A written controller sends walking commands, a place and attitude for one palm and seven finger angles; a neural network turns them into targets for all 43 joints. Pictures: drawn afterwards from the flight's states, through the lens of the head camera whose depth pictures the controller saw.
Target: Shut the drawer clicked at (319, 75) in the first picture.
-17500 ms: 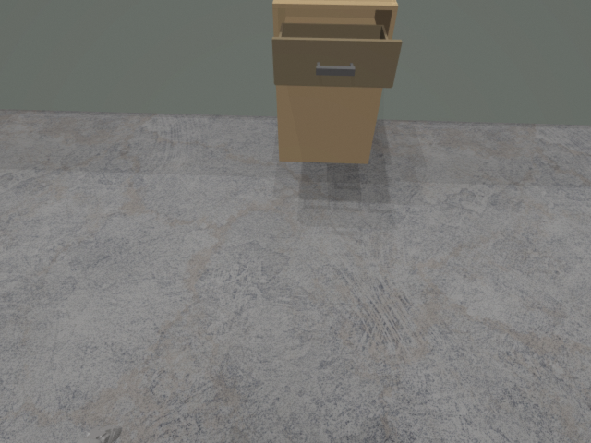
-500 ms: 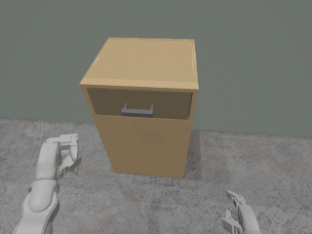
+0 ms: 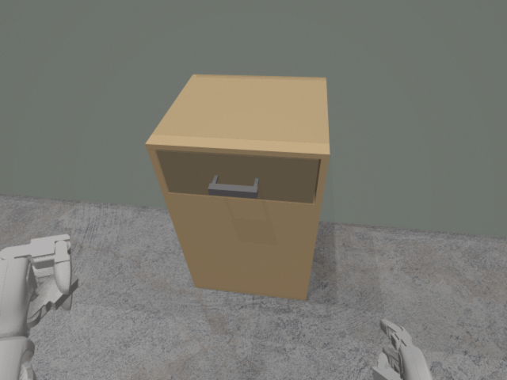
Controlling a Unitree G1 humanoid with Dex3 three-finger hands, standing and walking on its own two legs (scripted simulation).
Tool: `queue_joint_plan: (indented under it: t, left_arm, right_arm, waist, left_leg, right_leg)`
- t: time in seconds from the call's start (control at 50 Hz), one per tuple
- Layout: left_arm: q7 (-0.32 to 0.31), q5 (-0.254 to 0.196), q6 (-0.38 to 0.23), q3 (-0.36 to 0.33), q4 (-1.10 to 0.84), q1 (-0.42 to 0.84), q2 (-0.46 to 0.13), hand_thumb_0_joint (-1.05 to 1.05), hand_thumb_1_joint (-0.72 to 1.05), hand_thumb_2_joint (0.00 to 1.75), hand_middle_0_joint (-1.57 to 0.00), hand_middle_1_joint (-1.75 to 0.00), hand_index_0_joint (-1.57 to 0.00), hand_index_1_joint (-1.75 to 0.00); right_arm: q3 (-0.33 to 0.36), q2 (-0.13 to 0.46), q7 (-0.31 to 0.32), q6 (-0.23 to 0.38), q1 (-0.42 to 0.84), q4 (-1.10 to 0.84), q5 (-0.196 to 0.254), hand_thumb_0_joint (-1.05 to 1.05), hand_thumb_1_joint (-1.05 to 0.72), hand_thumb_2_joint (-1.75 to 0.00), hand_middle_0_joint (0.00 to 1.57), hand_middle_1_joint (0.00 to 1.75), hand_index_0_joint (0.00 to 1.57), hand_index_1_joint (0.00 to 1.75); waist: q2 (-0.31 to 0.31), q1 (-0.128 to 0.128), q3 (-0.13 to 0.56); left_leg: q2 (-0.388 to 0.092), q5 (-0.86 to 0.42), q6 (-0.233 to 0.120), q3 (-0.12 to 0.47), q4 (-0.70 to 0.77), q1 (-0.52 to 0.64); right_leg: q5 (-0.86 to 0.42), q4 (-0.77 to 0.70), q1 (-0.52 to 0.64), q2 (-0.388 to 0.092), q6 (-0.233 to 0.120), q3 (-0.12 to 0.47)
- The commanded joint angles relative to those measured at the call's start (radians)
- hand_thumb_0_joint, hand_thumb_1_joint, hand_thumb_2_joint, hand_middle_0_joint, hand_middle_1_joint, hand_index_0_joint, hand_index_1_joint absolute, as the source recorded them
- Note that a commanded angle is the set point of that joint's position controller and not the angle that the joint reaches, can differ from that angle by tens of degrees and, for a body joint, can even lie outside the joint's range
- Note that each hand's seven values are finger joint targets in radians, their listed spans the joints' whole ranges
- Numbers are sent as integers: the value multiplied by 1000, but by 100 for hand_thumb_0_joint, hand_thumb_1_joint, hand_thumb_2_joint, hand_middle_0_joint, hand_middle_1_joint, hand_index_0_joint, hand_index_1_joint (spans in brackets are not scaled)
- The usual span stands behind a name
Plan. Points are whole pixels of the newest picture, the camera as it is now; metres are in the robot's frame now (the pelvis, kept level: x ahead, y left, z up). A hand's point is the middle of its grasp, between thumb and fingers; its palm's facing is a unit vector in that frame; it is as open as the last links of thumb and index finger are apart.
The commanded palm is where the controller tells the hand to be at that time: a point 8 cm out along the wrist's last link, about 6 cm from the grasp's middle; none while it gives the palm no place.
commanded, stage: step back with the hand held close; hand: left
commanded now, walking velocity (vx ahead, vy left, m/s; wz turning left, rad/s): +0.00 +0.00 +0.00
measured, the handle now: (234, 185) +0.62 +0.15 -0.10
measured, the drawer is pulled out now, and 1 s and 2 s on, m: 0.00 0.00 0.00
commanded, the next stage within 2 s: stop stepping back and stand still in 1.66 s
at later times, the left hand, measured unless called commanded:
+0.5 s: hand (61, 287) +0.17 +0.26 +0.15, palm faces +0.28 -0.81 -0.52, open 3.3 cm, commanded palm +0.11 +0.30 +0.17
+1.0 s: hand (21, 337) +0.11 +0.26 +0.15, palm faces +0.36 -0.78 -0.52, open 3.3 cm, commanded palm +0.04 +0.30 +0.17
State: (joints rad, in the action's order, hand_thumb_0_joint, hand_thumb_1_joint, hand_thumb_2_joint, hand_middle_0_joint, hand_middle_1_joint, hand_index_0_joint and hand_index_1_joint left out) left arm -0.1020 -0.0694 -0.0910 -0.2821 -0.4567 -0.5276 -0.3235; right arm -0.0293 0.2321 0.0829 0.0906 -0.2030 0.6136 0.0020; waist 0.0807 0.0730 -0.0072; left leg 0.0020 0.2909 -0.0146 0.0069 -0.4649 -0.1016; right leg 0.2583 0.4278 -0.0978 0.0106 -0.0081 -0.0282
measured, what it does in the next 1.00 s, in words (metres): shifts its weight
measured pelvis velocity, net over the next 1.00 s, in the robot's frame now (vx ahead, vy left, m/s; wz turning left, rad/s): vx -0.09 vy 0.02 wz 0.01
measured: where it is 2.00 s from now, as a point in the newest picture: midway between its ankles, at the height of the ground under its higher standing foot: outside the picture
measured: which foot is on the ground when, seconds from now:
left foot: down 0.00-1.00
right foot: down 0.00-1.00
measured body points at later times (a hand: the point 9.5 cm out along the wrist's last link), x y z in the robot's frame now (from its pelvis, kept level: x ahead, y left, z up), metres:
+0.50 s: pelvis -0.03 +0.02 +0.00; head +0.00 +0.01 +0.45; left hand +0.15 +0.30 +0.18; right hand +0.13 -0.24 -0.09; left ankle -0.02 +0.11 -0.74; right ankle -0.01 -0.11 -0.74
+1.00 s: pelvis -0.09 +0.02 -0.01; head -0.06 +0.03 +0.43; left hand +0.09 +0.30 +0.18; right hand +0.08 -0.23 -0.09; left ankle -0.02 +0.11 -0.74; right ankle -0.01 -0.11 -0.74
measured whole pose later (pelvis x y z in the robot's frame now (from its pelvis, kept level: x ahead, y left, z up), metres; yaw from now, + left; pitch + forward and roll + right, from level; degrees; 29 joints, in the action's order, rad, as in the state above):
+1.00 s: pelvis -0.09 +0.02 -0.01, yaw +1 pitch +1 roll -2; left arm -0.15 0.01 -0.29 -0.40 -0.56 -0.60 -0.41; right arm 0.01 0.22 0.08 0.07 -0.22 0.56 0.00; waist 0.00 -0.01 -0.05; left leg 0.02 0.21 -0.05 0.00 -0.61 -0.41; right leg 0.17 0.54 -0.38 0.02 0.03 0.02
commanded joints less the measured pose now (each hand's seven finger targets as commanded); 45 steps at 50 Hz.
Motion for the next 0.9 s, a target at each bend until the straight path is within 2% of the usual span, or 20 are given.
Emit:
queue_joint_plan:
  t: [0.0,0.06,0.08,0.1,0.12,0.14,0.18,0.24,0.28,0.34,0.4,0.48,0.54,0.58,0.6,0.66,0.74,0.82,0.84,0.88]
  left_arm:
    - [-19,-2,-67,-119,-229,96,-185,0,90,90,-140,-160,-140,-160]
    - [-20,-1,-70,-124,-236,90,-185,0,90,90,-140,-160,-140,-160]
    - [-32,5,-133,-305,-291,274,-356,0,90,90,-140,-160,-140,-160]
    - [-24,7,-140,-244,-189,132,-260,0,90,90,-140,-160,-140,-160]
    - [-13,9,-137,-186,-130,29,-184,0,90,90,-140,-160,-140,-160]
    - [-6,11,-141,-152,-139,-3,-155,0,90,90,-140,-160,-140,-160]
    - [-7,15,-155,-153,-160,-43,-157,0,90,90,-140,-160,-140,-160]
    - [-16,14,-163,-172,-192,-82,-186,0,90,90,-140,-160,-140,-160]
    - [-24,11,-166,-201,-222,-88,-221,0,90,90,-140,-160,-140,-160]
    - [-33,9,-172,-212,-253,-104,-233,0,90,90,-140,-160,-140,-160]
    - [-36,12,-176,-215,-282,-108,-240,0,90,90,-140,-160,-140,-160]
    - [-39,18,-179,-211,-267,-114,-225,0,90,90,-140,-160,-140,-160]
    - [-41,26,-185,-209,-253,-107,-217,0,90,90,-140,-160,-140,-160]
    - [-44,33,-188,-216,-260,-98,-221,0,90,90,-140,-160,-140,-160]
    - [-46,37,-192,-211,-262,-96,-214,0,90,90,-140,-160,-140,-160]
    - [-50,45,-204,-208,-277,-77,-212,0,90,90,-140,-160,-140,-160]
    - [-58,51,-219,-215,-294,-64,-218,0,90,90,-140,-160,-140,-160]
    - [-64,55,-236,-209,-303,-59,-214,0,90,90,-140,-160,-140,-160]
    - [-65,58,-240,-211,-304,-58,-214,0,90,90,-140,-160,-140,-160]
    - [-68,65,-245,-233,-313,-54,-229,0,90,90,-140,-160,-140,-160]
  right_arm:
    - [32,85,13,76,144,-168,2,0,-90,-90,20,30,20,30]
    - [32,82,9,85,143,-163,2,0,-90,-90,20,30,20,30]
    - [25,105,4,62,116,-204,5,0,-90,-90,20,30,20,30]
    - [43,101,1,48,124,-163,-1,0,-90,-90,20,30,20,30]
    - [53,103,-7,30,113,-163,-3,0,-90,-90,20,30,20,30]
    - [59,108,-14,15,113,-167,-6,0,-90,-90,20,30,20,30]
    - [70,112,-15,-5,123,-174,-9,0,-90,-90,20,30,20,30]
    - [79,113,-14,-30,124,-191,-1,0,-90,-90,20,30,20,30]
    - [83,114,-7,-38,131,-201,2,0,-90,-90,20,30,20,30]
    - [87,110,0,-46,125,-214,8,0,-90,-90,20,30,20,30]
    - [89,113,6,-43,119,-222,9,0,-90,-90,20,30,20,30]
    - [98,123,7,-37,114,-221,6,0,-90,-90,20,30,20,30]
    - [98,125,5,-30,112,-222,7,0,-90,-90,20,30,20,30]
    - [99,131,6,-22,114,-224,6,0,-90,-90,20,30,20,30]
    - [97,126,6,-19,110,-223,9,0,-90,-90,20,30,20,30]
    - [98,130,4,-7,100,-225,8,0,-90,-90,20,30,20,30]
    - [97,128,5,9,87,-219,1,0,-90,-90,20,30,20,30]
    - [97,131,5,23,81,-213,-1,0,-90,-90,20,30,20,30]
    - [96,132,5,26,81,-213,-3,0,-90,-90,20,30,20,30]
    - [98,138,10,33,95,-213,-4,0,-90,-90,20,30,20,30]
  waist:
    - [-30,-8,50]
    - [-16,-7,43]
    - [23,-49,-72]
    - [-63,-56,-57]
    - [-105,-61,-35]
    - [-95,-67,-9]
    - [-60,-65,42]
    - [-60,-66,123]
    - [-59,-61,153]
    - [-56,-62,180]
    - [-9,-59,191]
    - [-6,-62,160]
    - [-26,-68,120]
    - [-7,-69,108]
    - [-18,-73,98]
    - [-35,-82,66]
    - [-61,-86,63]
    - [-30,-92,59]
    - [-4,-91,56]
    - [46,-85,70]
  left_leg:
    - [-18,-179,-25,-10,73,-8]
    - [-19,-207,-21,-10,74,-12]
    - [-18,-113,-34,16,77,-89]
    - [-21,-114,-37,27,47,-94]
    - [-25,-148,-37,24,34,-69]
    - [-31,-177,-37,18,34,-62]
    - [-36,-234,-38,9,55,-65]
    - [-48,-312,-37,11,75,-73]
    - [-51,-359,-36,18,79,-80]
    - [-57,-408,-34,23,76,-103]
    - [-71,-443,-35,36,87,-120]
    - [-84,-323,-47,54,115,-223]
    - [-98,-149,-64,71,148,-332]
    - [-101,-16,-75,82,162,-414]
    - [-98,44,-77,80,162,-445]
    - [-90,184,-83,90,151,-495]
    - [-76,237,-80,94,118,-493]
    - [-86,266,-79,113,124,-477]
    - [-98,288,-85,125,147,-503]
    - [-135,325,-102,167,204,-602]
  right_leg:
    - [-136,-84,-11,-21,-16,27]
    - [-169,-77,-4,-18,-17,24]
    - [-178,-147,-86,-57,-20,133]
    - [-174,-167,-107,-83,-26,151]
    - [-194,-167,-113,-89,-25,152]
    - [-221,-157,-108,-92,-21,142]
    - [-285,-128,-72,-86,-11,108]
    - [-353,-78,-20,-74,3,71]
    - [-381,-57,-5,-67,8,57]
    - [-420,-23,13,-56,16,47]
    - [-408,17,16,-39,23,37]
    - [-340,42,35,-27,27,41]
    - [-275,70,55,-21,29,52]
    - [-260,85,91,-21,27,68]
    - [-248,88,96,-23,27,73]
    - [-161,62,59,-27,21,98]
    - [-47,16,5,-37,14,120]
    - [41,0,-40,-27,13,112]
    - [34,25,-20,-17,17,100]
    - [-64,127,84,14,25,80]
